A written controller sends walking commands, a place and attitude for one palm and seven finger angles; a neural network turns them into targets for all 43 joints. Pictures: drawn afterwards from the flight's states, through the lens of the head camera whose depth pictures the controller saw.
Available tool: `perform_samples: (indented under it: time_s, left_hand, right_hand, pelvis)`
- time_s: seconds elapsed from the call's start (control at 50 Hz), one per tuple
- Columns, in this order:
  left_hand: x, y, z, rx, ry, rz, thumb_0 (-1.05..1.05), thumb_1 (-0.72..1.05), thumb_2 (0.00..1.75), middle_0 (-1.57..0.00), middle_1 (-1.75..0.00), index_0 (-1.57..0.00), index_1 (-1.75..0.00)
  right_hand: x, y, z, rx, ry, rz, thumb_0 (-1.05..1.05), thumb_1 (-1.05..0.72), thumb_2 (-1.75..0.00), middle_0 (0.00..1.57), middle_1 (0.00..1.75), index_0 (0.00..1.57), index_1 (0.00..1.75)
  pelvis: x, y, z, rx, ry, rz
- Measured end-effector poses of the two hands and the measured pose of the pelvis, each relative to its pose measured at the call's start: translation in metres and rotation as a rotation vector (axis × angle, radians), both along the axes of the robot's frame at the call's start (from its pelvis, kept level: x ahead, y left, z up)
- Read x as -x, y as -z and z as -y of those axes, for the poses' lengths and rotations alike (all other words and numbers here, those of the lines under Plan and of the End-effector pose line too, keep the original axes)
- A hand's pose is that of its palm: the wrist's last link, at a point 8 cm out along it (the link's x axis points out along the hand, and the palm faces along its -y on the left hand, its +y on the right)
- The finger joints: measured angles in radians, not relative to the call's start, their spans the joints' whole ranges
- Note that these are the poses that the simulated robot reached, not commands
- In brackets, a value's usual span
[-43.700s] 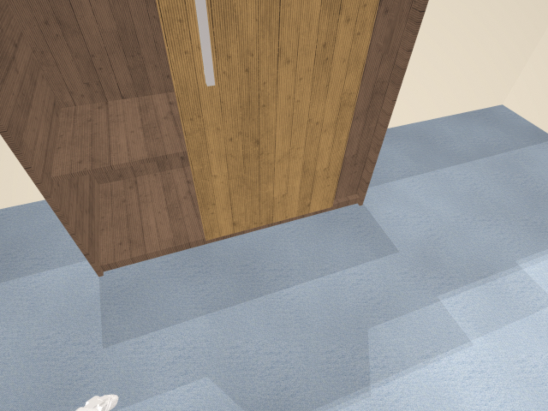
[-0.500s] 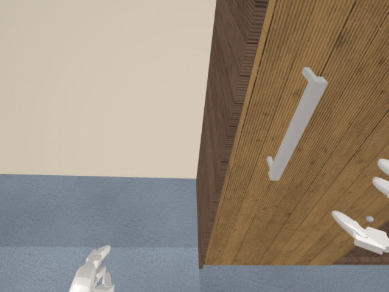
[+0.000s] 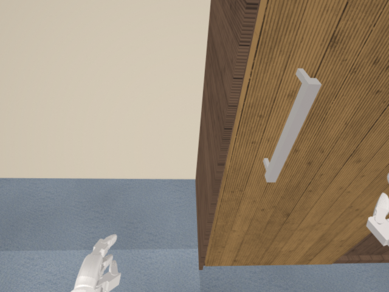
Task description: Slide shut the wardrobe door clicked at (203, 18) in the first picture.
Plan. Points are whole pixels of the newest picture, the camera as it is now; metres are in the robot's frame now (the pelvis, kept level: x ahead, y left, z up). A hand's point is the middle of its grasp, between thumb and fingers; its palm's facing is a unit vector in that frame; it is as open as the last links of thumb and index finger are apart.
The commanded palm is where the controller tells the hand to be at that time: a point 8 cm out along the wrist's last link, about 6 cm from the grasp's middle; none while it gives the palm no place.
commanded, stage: draw the hand back to the body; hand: right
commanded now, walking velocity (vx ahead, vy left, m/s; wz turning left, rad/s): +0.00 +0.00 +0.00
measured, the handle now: (284, 132) +0.39 -0.20 +0.16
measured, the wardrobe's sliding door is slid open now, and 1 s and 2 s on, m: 0.01 0.01 0.01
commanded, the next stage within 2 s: step back with the hand held close in 0.14 s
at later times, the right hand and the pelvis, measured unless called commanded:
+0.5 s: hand (371, 221) +0.19 -0.27 +0.16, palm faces +0.40 +0.79 -0.47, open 7.4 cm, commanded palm +0.12 -0.31 +0.18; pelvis -0.02 -0.01 +0.00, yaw +1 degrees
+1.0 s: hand out of the picture +0.10 -0.28 +0.15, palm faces +0.45 +0.79 -0.41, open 7.4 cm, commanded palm +0.03 -0.32 +0.18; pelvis -0.11 -0.02 -0.02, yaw +0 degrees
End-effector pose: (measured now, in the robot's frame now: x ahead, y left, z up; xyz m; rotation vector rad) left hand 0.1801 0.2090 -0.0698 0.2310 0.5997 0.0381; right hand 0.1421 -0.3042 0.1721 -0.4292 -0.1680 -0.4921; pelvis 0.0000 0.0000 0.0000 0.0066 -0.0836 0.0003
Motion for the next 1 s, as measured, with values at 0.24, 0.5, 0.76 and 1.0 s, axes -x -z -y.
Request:
perform_samples:
  time_s: [0.24, 0.5, 0.76, 1.0]
  left_hand:
    - [0.009, 0.003, 0.0, 0.001, -0.011, -0.026, 0.01, 0.9, 0.9, -0.2, -0.3, -0.21, -0.3]
    - [0.03, 0.002, -0.011, -0.029, -0.083, -0.093, 0.01, 0.9, 0.9, -0.2, -0.3, -0.21, -0.3]
    - [0.075, 0.006, -0.005, -0.05, -0.096, -0.096, 0.01, 0.9, 0.9, -0.2, -0.3, -0.21, -0.3]
    - [0.129, 0.013, -0.006, -0.091, -0.098, -0.102, 0.01, 0.9, 0.9, -0.2, -0.3, -0.21, -0.3]
  right_hand:
    - [-0.001, -0.003, 0.001, 0.009, -0.012, 0.003, 0.01, -0.89, -0.89, 0.21, 0.3, 0.21, 0.3]
    - [-0.004, -0.003, 0.004, 0.108, -0.093, -0.05, 0.01, -0.9, -0.89, 0.2, 0.3, 0.2, 0.3]
    - [0.054, -0.012, 0.018, 0.204, -0.071, 0.017, 0.01, -0.89, -0.89, 0.21, 0.3, 0.21, 0.3]
    - [0.085, 0.007, 0.014, 0.127, -0.1, 0.1, 0.01, -0.89, -0.89, 0.21, 0.3, 0.21, 0.3]
  pelvis:
    - [0.001, -0.001, 0.002, 0.0, -0.003, 0.006]
    - [0.024, -0.002, 0.012, -0.003, -0.015, -0.079]
    - [0.065, 0.008, 0.016, 0.003, -0.005, -0.068]
    - [0.107, 0.019, 0.023, -0.026, 0.004, -0.064]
